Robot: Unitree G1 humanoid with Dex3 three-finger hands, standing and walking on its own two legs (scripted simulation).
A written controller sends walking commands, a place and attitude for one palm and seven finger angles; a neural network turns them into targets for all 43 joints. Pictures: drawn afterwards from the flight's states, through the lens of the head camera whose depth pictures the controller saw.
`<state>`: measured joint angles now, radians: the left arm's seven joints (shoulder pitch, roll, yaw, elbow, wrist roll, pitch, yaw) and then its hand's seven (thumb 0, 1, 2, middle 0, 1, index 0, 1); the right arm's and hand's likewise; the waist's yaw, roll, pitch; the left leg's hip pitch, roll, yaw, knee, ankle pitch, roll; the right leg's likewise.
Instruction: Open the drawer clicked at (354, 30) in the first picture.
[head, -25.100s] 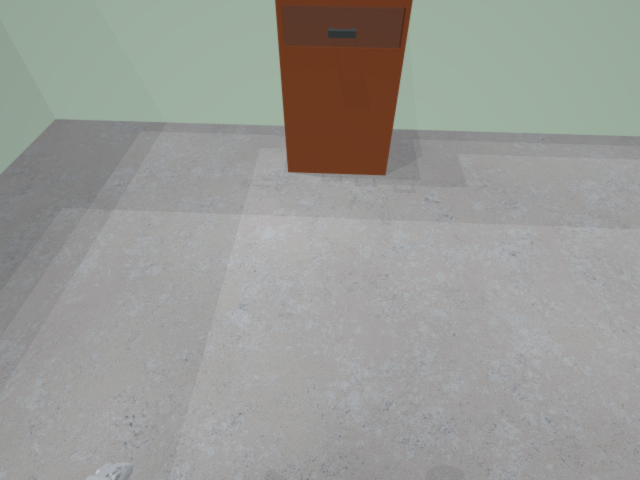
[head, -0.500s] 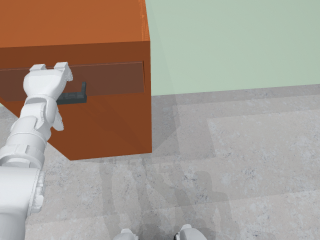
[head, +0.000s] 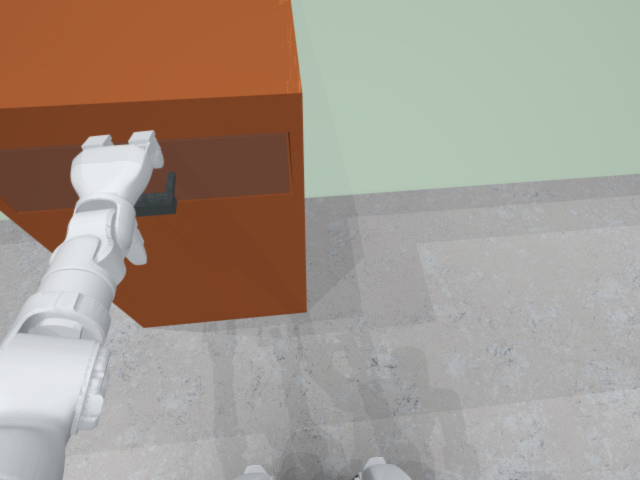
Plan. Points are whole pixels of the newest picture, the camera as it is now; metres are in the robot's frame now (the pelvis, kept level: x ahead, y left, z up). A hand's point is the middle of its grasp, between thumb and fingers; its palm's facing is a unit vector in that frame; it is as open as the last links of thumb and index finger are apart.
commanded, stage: re-aim the fingers above the handle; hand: left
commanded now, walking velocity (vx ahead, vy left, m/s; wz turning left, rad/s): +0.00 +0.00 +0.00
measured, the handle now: (140, 193) +0.53 +0.25 -0.03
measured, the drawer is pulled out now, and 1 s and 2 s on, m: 0.00 0.00 0.00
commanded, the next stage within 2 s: lower the fingers behind the handle in 0.64 s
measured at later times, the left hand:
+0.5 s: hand (135, 200) +0.48 +0.22 +0.03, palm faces -0.07 -0.02 -1.00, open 13.8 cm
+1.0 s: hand (140, 207) +0.48 +0.22 +0.01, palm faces -0.07 -0.02 -1.00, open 13.8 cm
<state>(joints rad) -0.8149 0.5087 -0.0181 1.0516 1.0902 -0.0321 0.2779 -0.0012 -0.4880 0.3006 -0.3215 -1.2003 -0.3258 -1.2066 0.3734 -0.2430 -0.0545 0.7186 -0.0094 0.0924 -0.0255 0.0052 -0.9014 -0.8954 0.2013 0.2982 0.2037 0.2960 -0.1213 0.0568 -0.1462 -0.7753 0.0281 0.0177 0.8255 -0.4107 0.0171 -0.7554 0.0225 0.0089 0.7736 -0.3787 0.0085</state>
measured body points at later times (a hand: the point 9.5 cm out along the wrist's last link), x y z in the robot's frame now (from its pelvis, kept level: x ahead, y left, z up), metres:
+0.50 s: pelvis +0.00 -0.01 +0.00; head +0.10 -0.01 +0.44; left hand +0.47 +0.22 +0.08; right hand +0.02 -0.29 -0.13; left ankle -0.02 +0.11 -0.70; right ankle -0.02 -0.13 -0.70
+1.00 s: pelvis -0.01 +0.00 -0.01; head +0.10 +0.00 +0.43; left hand +0.48 +0.22 +0.06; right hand +0.00 -0.28 -0.13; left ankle -0.02 +0.11 -0.70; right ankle -0.02 -0.13 -0.70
